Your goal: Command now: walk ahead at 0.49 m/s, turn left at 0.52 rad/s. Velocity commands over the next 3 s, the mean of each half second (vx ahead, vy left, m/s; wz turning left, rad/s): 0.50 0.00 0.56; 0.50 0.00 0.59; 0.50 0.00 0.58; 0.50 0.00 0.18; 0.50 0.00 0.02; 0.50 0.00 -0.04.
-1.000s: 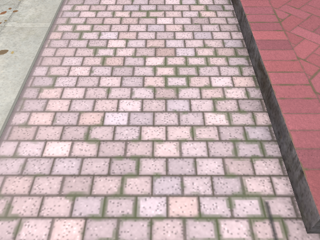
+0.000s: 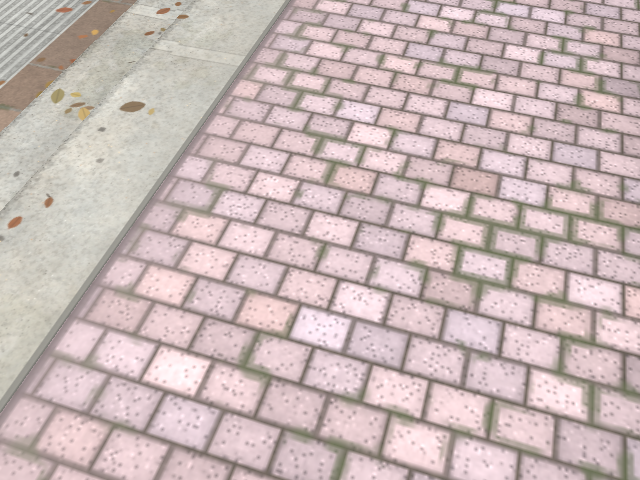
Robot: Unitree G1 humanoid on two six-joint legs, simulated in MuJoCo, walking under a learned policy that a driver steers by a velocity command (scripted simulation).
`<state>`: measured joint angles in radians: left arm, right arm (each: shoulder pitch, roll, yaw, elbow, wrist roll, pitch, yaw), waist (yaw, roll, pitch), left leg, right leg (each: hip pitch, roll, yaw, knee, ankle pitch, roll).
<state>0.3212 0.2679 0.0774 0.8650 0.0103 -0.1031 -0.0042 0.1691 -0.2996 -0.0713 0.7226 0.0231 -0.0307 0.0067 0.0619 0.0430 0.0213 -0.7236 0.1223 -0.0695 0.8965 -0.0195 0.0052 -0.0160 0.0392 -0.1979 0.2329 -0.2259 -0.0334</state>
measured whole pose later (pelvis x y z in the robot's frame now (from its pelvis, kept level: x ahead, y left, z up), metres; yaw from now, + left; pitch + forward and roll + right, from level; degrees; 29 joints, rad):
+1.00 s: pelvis +0.55 +0.12 +0.00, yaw +35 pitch +1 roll -2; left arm 0.32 0.28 0.07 0.84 0.00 -0.09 0.00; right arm 0.17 -0.31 -0.07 0.60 0.02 -0.01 0.01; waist 0.08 0.05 0.03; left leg -0.71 0.10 -0.06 0.94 -0.12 -0.01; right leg -0.06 0.02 -0.14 0.28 -0.24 -0.02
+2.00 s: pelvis +0.98 +0.53 +0.00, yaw +57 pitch +3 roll -1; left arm 0.45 0.22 -0.01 0.86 0.07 -0.11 -0.04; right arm 0.16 -0.24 0.00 0.74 -0.08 -0.07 0.06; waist 0.08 0.01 -0.03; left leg -0.68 0.08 -0.02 0.86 -0.11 0.00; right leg -0.07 0.07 -0.07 0.22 -0.20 -0.08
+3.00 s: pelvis +1.29 +0.93 -0.01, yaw +54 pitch +1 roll -1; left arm 0.49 0.18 0.01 0.95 0.11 -0.12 -0.02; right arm 0.19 -0.24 -0.02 0.83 -0.10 -0.05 0.04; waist 0.07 0.06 -0.01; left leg -0.58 0.06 -0.10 0.77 0.18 0.04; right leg -0.15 0.08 -0.06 0.49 -0.35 -0.09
